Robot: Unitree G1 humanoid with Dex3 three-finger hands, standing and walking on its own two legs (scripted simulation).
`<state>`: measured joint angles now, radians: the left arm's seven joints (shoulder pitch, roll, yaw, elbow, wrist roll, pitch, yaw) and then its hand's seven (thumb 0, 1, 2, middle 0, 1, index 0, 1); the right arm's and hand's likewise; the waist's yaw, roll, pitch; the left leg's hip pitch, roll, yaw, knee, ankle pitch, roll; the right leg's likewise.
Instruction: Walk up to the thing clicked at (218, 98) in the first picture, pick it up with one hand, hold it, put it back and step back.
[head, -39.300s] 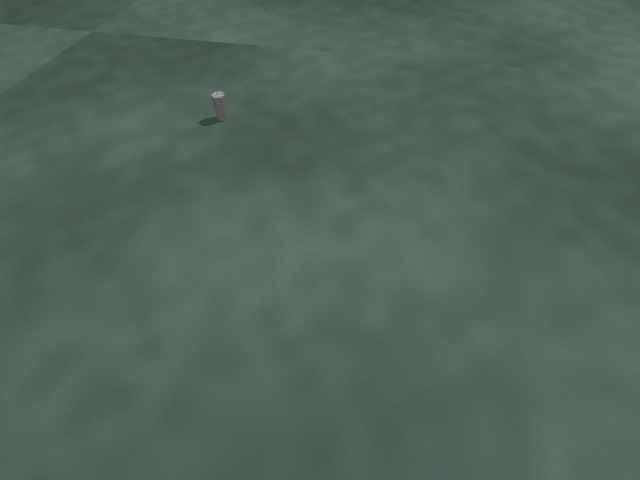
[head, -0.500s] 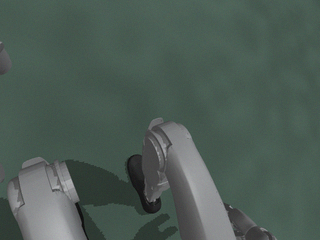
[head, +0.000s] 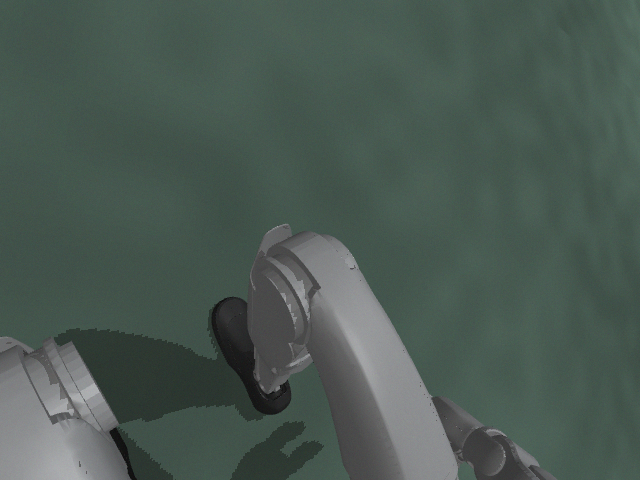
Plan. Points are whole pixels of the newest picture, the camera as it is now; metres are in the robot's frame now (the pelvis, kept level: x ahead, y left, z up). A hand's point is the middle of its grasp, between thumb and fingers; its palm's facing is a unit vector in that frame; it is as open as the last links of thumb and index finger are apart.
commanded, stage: lower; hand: left
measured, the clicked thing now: out of the picture +0.56 +0.25 -0.21
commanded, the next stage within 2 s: loosen in 0.54 s
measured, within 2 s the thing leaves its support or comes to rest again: rests again in 0.92 s
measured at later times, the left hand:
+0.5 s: hand out of the picture +0.55 +0.25 -0.15, palm faces +0.29 -0.96 -0.01, open 7.3 cm
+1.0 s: hand out of the picture +0.55 +0.25 -0.15, palm faces +0.28 -0.96 -0.01, open 11.4 cm
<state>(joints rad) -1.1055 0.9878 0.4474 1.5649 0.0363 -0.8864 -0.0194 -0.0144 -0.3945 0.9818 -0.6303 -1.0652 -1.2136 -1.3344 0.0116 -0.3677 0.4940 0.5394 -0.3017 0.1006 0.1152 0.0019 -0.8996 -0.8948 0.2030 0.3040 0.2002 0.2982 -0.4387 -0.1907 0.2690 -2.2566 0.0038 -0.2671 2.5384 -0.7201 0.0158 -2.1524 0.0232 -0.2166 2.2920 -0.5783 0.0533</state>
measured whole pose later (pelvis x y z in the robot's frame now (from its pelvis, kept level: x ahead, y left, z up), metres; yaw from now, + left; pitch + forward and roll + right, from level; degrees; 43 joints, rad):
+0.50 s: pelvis +0.00 +0.01 +0.00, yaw -2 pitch +21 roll -19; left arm -1.11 1.06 0.40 1.68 0.02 -0.98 0.01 -0.02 -0.38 0.96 -0.62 -1.06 -1.20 -1.31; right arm -0.08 -0.38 0.59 0.52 -0.34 0.12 0.10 0.00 -0.89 -0.89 0.20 0.30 0.20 0.30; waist -0.46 -0.22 0.31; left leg -2.23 0.00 -0.32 2.55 -0.73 0.02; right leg -2.10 0.04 -0.26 2.26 -0.58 0.07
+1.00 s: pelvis +0.00 +0.01 +0.01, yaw -2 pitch +21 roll -19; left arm -1.10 1.06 0.39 1.70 0.03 -1.01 0.02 -0.02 -0.37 0.52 -0.66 -0.69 -0.77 -0.72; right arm -0.12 -0.36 0.60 0.54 -0.35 0.13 0.09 0.00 -0.91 -0.89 0.20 0.30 0.20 0.30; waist -0.46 -0.23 0.30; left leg -2.22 0.01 -0.32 2.53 -0.73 0.02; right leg -2.09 0.04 -0.26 2.24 -0.57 0.07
